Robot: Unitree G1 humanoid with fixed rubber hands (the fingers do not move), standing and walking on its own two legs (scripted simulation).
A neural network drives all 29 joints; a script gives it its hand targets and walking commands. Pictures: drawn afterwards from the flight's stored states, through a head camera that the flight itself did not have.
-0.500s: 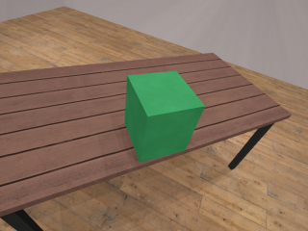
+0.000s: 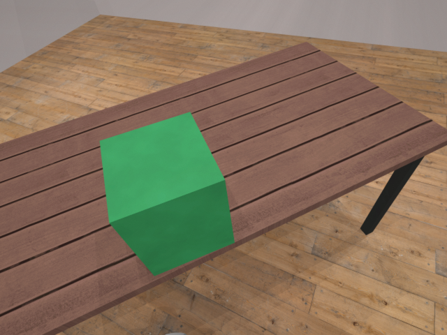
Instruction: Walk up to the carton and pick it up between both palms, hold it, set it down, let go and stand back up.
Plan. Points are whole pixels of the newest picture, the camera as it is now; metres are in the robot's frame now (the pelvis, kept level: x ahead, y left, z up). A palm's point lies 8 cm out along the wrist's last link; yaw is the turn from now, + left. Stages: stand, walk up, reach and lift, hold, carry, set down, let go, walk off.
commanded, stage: walk up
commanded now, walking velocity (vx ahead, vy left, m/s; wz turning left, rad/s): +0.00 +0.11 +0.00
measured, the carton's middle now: (172, 195) +0.42 +0.12 -0.02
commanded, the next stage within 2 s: none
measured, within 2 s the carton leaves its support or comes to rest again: neither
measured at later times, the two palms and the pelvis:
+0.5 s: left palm out of the picture +0.01 +0.31 -0.18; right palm (305, 305) +0.22 -0.15 -0.17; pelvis +0.11 +0.08 -0.04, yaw -1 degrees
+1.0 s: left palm out of the picture +0.08 +0.37 -0.17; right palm out of the picture +0.10 -0.12 -0.13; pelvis +0.04 +0.13 -0.01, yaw +0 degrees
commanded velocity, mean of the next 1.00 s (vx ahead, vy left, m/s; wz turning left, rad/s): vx -0.15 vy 0.09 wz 0.00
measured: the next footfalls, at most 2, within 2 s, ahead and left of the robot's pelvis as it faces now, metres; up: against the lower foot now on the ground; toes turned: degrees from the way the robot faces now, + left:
left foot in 0.42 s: +0.18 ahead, +0.18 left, +0.00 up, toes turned +5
right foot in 1.26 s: -0.08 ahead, +0.01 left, +0.00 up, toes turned -8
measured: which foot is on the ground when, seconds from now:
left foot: up 0.00-0.40, down 0.42-1.00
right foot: down 0.00-0.46, up 0.48-1.00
